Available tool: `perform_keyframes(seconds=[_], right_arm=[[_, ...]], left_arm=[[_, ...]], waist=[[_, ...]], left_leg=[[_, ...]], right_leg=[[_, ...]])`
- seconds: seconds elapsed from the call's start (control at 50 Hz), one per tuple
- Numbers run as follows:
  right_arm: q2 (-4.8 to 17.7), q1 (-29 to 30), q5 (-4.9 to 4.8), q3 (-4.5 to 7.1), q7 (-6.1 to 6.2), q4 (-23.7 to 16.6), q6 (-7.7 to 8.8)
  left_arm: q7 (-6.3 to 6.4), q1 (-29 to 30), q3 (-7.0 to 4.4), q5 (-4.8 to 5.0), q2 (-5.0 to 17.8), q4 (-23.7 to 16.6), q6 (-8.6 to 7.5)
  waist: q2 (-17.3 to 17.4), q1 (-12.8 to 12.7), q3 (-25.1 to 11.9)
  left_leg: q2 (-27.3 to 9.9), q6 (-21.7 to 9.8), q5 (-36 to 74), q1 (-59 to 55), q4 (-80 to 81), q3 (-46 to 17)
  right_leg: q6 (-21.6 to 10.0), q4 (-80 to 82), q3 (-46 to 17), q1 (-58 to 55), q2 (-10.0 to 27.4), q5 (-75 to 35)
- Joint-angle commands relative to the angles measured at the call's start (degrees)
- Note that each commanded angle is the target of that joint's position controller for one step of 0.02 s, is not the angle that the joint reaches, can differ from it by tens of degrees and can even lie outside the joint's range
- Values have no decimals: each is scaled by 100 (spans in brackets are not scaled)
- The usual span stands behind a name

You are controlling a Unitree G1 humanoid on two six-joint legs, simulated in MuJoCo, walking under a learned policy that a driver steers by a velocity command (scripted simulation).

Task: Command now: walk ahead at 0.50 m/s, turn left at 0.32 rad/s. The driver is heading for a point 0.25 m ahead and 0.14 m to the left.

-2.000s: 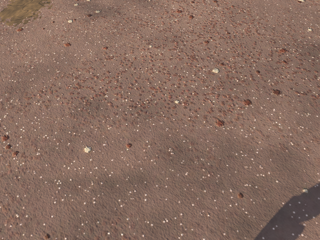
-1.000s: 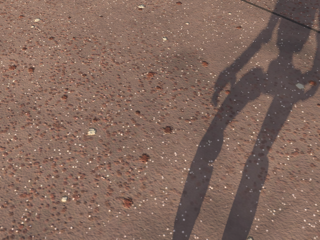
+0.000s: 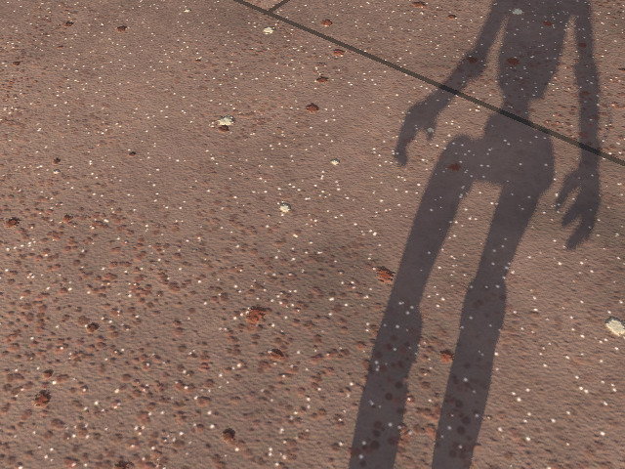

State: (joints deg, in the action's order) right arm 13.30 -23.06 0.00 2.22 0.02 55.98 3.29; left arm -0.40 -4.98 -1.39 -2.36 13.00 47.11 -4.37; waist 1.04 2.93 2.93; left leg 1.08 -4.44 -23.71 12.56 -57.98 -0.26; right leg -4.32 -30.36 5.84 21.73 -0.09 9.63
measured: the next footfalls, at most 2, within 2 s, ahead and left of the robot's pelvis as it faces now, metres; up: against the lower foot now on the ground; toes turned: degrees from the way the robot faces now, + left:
left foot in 0.38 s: +0.31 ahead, +0.11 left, +0.00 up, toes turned +10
right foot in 0.72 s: +0.27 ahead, -0.10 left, +0.00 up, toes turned +7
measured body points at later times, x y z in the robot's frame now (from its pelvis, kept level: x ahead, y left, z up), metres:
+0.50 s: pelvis +0.19 +0.02 +0.00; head +0.22 +0.04 +0.45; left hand +0.17 +0.26 -0.16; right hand +0.34 -0.19 -0.13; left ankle +0.27 +0.10 -0.73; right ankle +0.11 -0.10 -0.68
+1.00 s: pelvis +0.23 +0.00 +0.01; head +0.22 +0.00 +0.46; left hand +0.19 +0.22 -0.15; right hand +0.27 -0.23 -0.14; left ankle +0.27 +0.10 -0.73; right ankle +0.23 -0.11 -0.73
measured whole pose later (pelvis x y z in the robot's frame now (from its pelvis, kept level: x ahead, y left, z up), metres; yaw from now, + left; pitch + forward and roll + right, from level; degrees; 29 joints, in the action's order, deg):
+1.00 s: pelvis +0.23 +0.00 +0.01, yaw +8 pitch -1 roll +0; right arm 10.2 -15.6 0.5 0.7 1.3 62.9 0.2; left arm 2.2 -18.1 -0.2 -0.6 8.4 63.8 -0.9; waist 0.5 0.9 0.5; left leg 0.7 -2.2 -6.6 13.5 -21.3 3.1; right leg -0.8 -22.4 1.1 7.5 -0.7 13.6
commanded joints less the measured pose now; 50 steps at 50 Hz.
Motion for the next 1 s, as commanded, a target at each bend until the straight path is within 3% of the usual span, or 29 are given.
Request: perform_keyframes(seconds=[0.02, 0.04, 0.1, 0.18, 0.24, 0.32, 0.36, 0.38, 0.4, 0.42, 0.44, 0.46, 0.48, 0.5, 0.54, 0.58, 0.64, 0.7, 0.72, 0.74, 0.78, 0.82, 0.88, 1.0], right_arm=[[528, 97, 57, 158, -41, -375, -1], [466, 20, 134, 160, -90, -360, -88], [295, 196, 157, 167, -190, -447, -255], [155, 683, 188, 126, -182, -625, -273], [-5, 1232, 166, 7, -170, -752, -228], [140, 1290, 201, -15, -89, -737, -157], [281, 836, 246, 33, -42, -562, -71], [385, 412, 301, 71, -17, -397, 23], [833, -55, 369, 167, 26, -298, 111], [1031, -126, 276, 204, 72, -260, 75], [779, -73, -26, 150, 70, -279, 1], [686, 372, -41, 109, 99, -333, -53], [451, 801, 14, 22, 136, -375, -94], [278, 1073, 45, -44, 181, -391, -111], [214, 1228, 109, -85, 211, -337, -128], [303, 1139, 134, -72, 192, -247, -114], [411, 1137, 114, -42, 160, -131, -174], [405, 1210, 29, -21, 145, -54, -307], [360, 1118, 26, -16, 137, -13, -334], [275, 977, -23, -5, 120, -3, -368], [160, 858, 23, -29, 92, 133, -357], [192, 689, 65, -27, 91, 273, -315], [146, 669, 62, -58, 107, 410, -267], [67, 577, 51, -113, 150, 620, -264]], left_arm=[[46, -933, -186, 71, 553, 93, -52], [76, -905, -161, 101, 470, 156, -87], [88, -1116, -195, 165, 547, 276, -235], [97, -1376, -161, 139, 498, 481, -255], [99, -1444, -134, 158, 532, 596, -207], [147, -1695, -155, 159, 639, 841, -96], [192, -1620, -177, 182, 675, 902, -19], [194, -1646, -183, 207, 683, 937, 25], [204, -1813, -132, 233, 541, 816, 25], [174, -2618, 44, 428, -151, 877, 96], [193, -2463, -72, 351, 288, 1066, 269], [181, -1992, -117, 240, 363, 939, 330], [180, -1644, -107, 148, 266, 903, 351], [183, -1544, -108, 99, 224, 935, 390], [191, -1862, -65, 66, 43, 1142, 500], [233, -1896, -45, 109, -23, 1245, 566], [271, -1719, -32, 140, -10, 1317, 630], [254, -1741, -3, 67, 4, 1425, 590], [255, -1729, 3, 21, 108, 1402, 536], [254, -1539, -15, 78, 276, 1381, 490], [244, -1322, 40, 159, 96, 1419, 374], [268, -1229, 30, 191, 137, 1419, 305], [274, -1448, 41, 188, 55, 1505, 296], [275, -1665, 59, 180, 9, 1618, 319]], waist=[[-514, -422, -298], [-622, -278, -192], [-524, -153, -154], [-514, -103, 32], [-661, -250, 13], [-756, -297, -168], [-693, -90, -322], [-349, 120, -536], [197, 180, -1117], [1272, -109, -2046], [540, -7, -2267], [486, -90, -1479], [334, -212, -842], [321, -357, -493], [393, -548, -509], [374, -523, -647], [516, -447, -589], [318, -525, -169], [148, -466, 10], [-323, -240, 291], [-719, -107, 250], [-612, -37, 81], [-273, -147, 47], [-118, -235, 87]], left_leg=[[-559, -63, 559, 2016, -849, -299], [-627, 2, 674, 1830, -744, -275], [-668, 113, 1017, 1967, -688, -179], [-520, 288, 1562, 2122, 220, 11], [-295, 280, 2144, 1531, 1581, 382], [-124, 80, 1945, 1144, 2286, 465], [4, -106, 1881, 639, 2845, 440], [-16, -187, 2811, -19, 3514, 367], [-951, -375, 5585, -1213, 3209, -401], [-2452, -1507, 8136, -2654, 2828, -1853], [-2415, -1708, 7181, -2168, 3108, -1900], [-2188, -1584, 5939, -1441, 3551, -1649], [-1935, -1341, 4987, -780, 3891, -1429], [-1700, -1119, 4578, -238, 4127, -1122], [-1356, -845, 3961, 259, 4268, -703], [-1291, -800, 3349, 235, 4299, -668], [-1235, -661, 1451, 465, 4526, -802], [-1049, -161, -536, 1168, 4714, -861], [-937, 60, -636, 1241, 4635, -834], [-599, 199, -218, 964, 4548, -541], [-479, 211, 962, -244, 4017, -339], [-523, 183, 1335, -569, 3910, -346], [-582, 175, 1313, -308, 4013, -399], [-594, 222, 1392, -204, 4052, -387]], right_leg=[[-541, 1963, -1965, -1818, 1763, 188], [-402, 2074, -1542, -1519, 1577, -83], [-384, 2245, -912, -1430, 1515, -752], [-466, 1933, -43, -1391, 1310, -3331], [-409, 1753, 375, -1335, 1096, -3882], [-405, 1170, 247, -1973, 1310, -4331], [-316, 432, 170, -2147, 1308, -4345], [-146, -326, 279, -2029, 1096, -3779], [64, -1373, 401, -1304, 809, -2028], [235, -2939, 208, -137, -35, 2568], [276, -3174, -559, -162, -36, 2928], [295, -3270, -663, 43, 39, 2798], [314, -2999, -722, 108, 142, 2465], [365, -2625, -776, -87, 242, 2123], [432, -1988, -642, -712, 184, 1780], [455, -1414, -564, -910, 116, 1709], [431, -694, -496, -1155, 116, 1189], [289, 501, -539, -1704, 191, 310], [226, 917, -889, -1643, 485, 438], [148, 1160, -1231, -872, 649, 1146], [213, 1666, -1384, -11, 721, 1579], [268, 1723, -1309, -106, 662, 1251], [210, 1540, -1180, -564, 587, 784], [149, 1450, -1123, -764, 560, 543]])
